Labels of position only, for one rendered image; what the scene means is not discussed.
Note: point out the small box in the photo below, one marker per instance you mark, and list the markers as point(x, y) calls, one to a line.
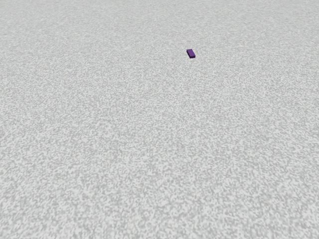
point(190, 53)

